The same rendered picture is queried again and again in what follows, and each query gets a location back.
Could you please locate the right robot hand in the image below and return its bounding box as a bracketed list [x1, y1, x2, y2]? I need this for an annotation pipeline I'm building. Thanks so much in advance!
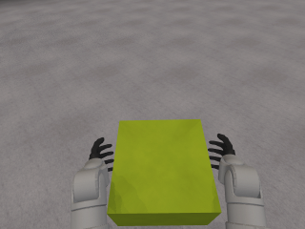
[208, 134, 235, 170]

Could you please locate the left robot hand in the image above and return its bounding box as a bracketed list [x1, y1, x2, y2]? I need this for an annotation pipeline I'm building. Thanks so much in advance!
[89, 137, 114, 172]

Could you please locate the robot right forearm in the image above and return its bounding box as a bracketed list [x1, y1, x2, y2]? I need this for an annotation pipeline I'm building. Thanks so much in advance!
[218, 154, 272, 229]

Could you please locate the robot left forearm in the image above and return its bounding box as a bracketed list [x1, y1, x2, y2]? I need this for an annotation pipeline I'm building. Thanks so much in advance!
[71, 157, 111, 229]

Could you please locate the carton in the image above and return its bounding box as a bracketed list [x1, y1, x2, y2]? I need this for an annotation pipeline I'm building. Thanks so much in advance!
[107, 119, 222, 226]

